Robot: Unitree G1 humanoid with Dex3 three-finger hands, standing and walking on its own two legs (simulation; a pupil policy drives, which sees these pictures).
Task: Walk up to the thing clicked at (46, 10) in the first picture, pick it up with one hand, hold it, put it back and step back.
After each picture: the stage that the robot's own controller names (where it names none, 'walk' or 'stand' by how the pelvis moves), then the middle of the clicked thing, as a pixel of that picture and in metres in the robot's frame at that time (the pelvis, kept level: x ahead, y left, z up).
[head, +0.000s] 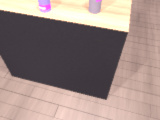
stand; (44, 0) +0.87 +0.21 +0.04
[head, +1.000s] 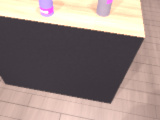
walk; (45, 2) +0.75 +0.17 +0.06
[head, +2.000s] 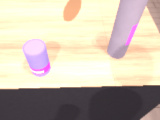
stand; (38, 58) +0.39 +0.14 +0.07
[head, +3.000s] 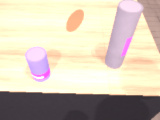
stand; (39, 65) +0.39 +0.16 +0.05
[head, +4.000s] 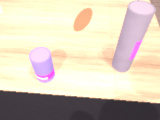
stand; (43, 65) +0.38 +0.14 +0.05
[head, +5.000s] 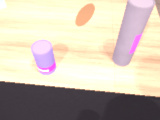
stand; (44, 58) +0.41 +0.15 +0.05
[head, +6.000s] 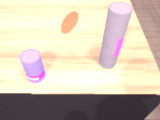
stand; (33, 66) +0.40 +0.17 +0.04
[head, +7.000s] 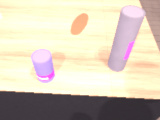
stand; (43, 66) +0.40 +0.15 +0.03
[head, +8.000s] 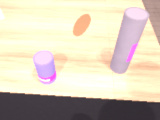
stand; (45, 68) +0.40 +0.14 +0.03
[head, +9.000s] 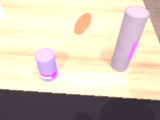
rise first; (47, 65) +0.41 +0.14 +0.03
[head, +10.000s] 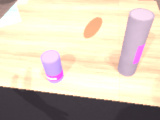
rise first; (53, 67) +0.40 +0.15 +0.04
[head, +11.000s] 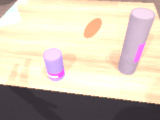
go down; (54, 65) +0.42 +0.13 +0.04
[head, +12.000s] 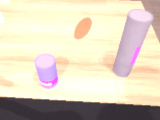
go down; (47, 71) +0.39 +0.12 +0.05
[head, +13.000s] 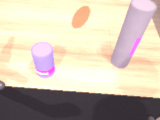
close in; (44, 60) +0.41 +0.13 +0.06
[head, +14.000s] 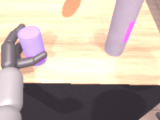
close; (33, 47) +0.44 +0.14 +0.09
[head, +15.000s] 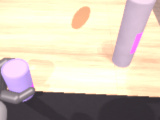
lift; (19, 81) +0.31 +0.19 +0.10
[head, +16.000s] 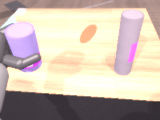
lift; (25, 48) +0.32 +0.16 +0.24
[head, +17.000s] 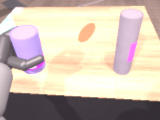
hold; (29, 50) +0.33 +0.15 +0.22
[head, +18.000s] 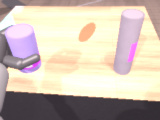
hold; (25, 49) +0.33 +0.16 +0.22
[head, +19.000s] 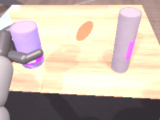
crouch; (28, 45) +0.35 +0.15 +0.22
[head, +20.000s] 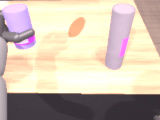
lower; (20, 27) +0.43 +0.17 +0.22
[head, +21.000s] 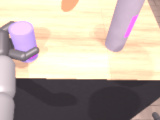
lower; (25, 42) +0.44 +0.16 +0.09
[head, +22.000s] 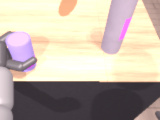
lower; (22, 52) +0.42 +0.17 +0.09
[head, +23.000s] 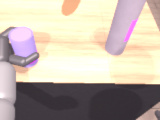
lower; (25, 48) +0.43 +0.16 +0.09
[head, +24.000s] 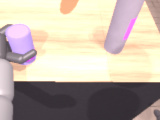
lower; (22, 45) +0.44 +0.17 +0.09
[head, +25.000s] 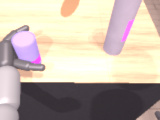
open; (28, 51) +0.42 +0.16 +0.08
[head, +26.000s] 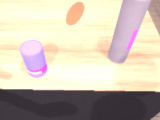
sink last; (34, 59) +0.40 +0.15 +0.08
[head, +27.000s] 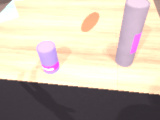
stand; (48, 58) +0.44 +0.16 +0.06
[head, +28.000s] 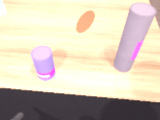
stand; (44, 64) +0.40 +0.15 +0.05
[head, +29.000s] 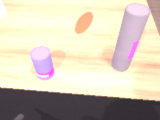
stand; (43, 64) +0.41 +0.16 +0.04
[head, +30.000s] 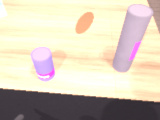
stand; (44, 64) +0.40 +0.15 +0.04
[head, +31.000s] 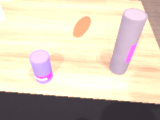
walk; (42, 67) +0.40 +0.15 +0.04
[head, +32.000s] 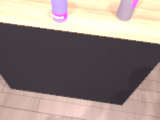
walk; (59, 7) +0.65 +0.11 +0.05
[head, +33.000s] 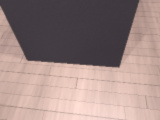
walk; out of the picture +1.06 +0.17 +0.05
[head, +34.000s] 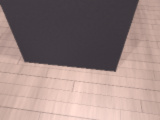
stand; out of the picture +1.08 +0.13 +0.05
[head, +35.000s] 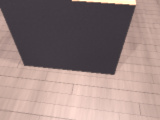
stand; out of the picture +1.08 +0.13 +0.03
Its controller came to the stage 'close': yes
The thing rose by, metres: 0.21
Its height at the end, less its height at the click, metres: +0.00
